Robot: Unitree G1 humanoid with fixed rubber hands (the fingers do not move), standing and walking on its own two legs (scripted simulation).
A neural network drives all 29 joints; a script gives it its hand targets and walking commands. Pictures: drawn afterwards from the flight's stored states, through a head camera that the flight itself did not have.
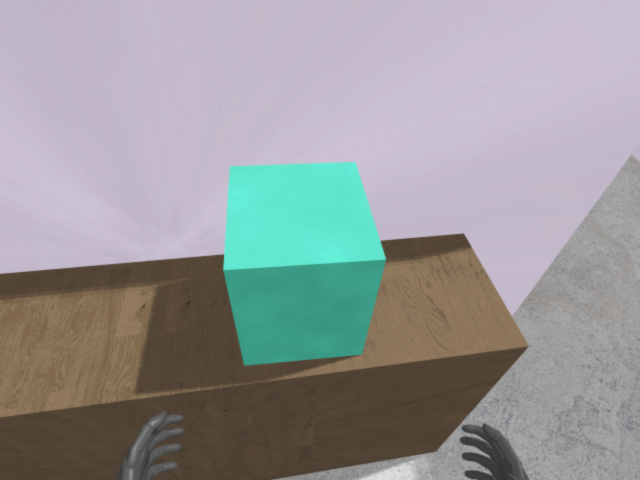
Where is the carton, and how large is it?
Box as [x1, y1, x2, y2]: [223, 162, 385, 365]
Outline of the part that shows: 355,162 230,166 223,270 244,365 361,354 385,257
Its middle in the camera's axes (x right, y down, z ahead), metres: -0.04 +0.04 +0.63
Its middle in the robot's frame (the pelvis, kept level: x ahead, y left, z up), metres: +0.47 +0.04 -0.01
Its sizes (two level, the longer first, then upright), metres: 0.210 0.200 0.250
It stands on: a pedestal, 0.64 m high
